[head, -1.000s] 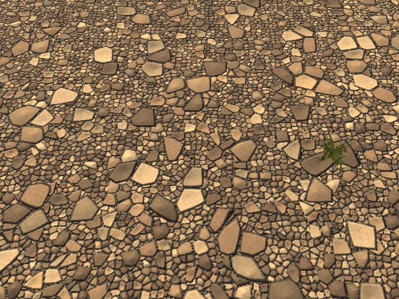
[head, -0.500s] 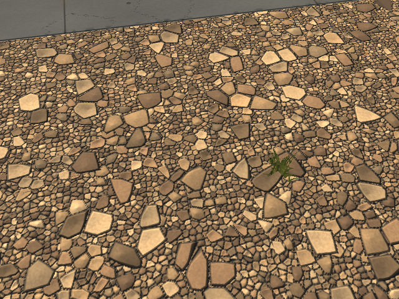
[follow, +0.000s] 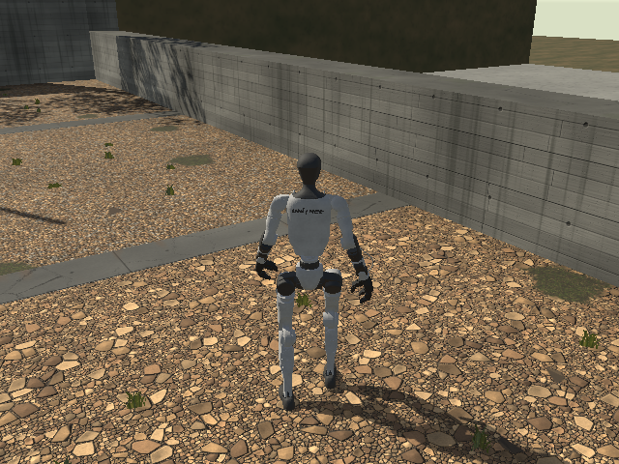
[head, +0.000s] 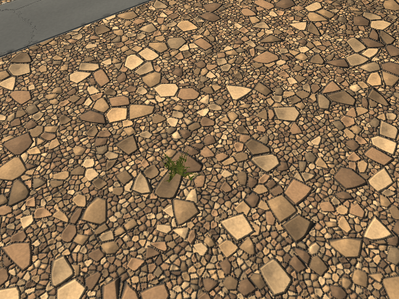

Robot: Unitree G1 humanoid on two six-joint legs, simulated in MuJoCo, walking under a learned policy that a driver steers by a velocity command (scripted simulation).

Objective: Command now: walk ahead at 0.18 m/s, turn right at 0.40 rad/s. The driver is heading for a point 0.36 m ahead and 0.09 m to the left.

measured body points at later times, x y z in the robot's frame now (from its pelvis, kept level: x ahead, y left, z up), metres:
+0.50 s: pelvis +0.07 -0.04 +0.00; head +0.10 -0.04 +0.45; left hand +0.15 +0.23 -0.13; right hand +0.16 -0.30 -0.14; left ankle +0.07 +0.08 -0.70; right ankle +0.08 -0.10 -0.74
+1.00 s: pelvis +0.16 +0.02 +0.01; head +0.18 +0.05 +0.45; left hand +0.20 +0.32 -0.12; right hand +0.27 -0.24 -0.11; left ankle +0.05 +0.07 -0.74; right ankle +0.32 -0.08 -0.69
